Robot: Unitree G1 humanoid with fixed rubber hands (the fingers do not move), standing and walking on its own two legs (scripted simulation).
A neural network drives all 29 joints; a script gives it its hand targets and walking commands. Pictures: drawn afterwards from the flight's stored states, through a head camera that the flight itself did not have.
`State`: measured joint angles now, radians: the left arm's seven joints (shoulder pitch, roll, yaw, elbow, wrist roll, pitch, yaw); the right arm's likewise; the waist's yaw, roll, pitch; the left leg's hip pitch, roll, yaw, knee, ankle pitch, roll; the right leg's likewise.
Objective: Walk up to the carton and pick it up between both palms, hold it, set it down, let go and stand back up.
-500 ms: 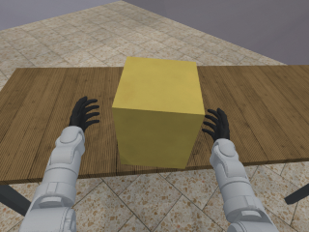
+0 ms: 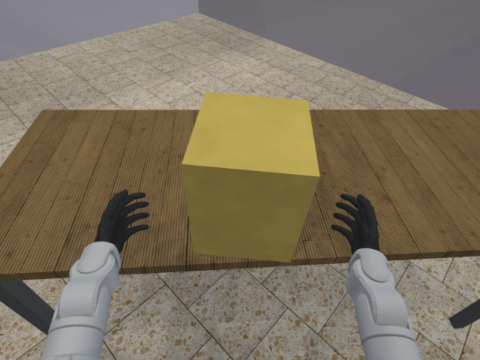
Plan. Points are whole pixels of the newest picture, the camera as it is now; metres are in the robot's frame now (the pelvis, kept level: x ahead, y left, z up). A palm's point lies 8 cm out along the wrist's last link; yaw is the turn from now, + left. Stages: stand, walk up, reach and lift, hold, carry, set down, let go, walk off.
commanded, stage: set down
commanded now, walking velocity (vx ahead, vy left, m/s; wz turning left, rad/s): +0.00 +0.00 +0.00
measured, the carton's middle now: (248, 179) +0.44 -0.02 +0.06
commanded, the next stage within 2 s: none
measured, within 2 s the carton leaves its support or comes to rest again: neither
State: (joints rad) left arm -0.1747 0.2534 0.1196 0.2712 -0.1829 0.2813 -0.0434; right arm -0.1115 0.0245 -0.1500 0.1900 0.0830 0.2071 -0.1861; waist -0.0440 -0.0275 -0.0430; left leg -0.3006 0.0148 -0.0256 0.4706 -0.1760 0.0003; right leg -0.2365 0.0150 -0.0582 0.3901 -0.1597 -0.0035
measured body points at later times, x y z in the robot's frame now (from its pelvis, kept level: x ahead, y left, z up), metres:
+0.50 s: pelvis +0.00 +0.00 +0.00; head -0.03 +0.03 +0.45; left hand +0.26 +0.24 +0.05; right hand +0.24 -0.20 +0.06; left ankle +0.05 +0.11 -0.74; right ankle +0.03 -0.12 -0.74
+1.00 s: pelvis +0.01 +0.00 +0.00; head -0.01 +0.02 +0.45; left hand +0.23 +0.24 +0.02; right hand +0.22 -0.20 +0.03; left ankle +0.05 +0.11 -0.74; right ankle +0.03 -0.12 -0.74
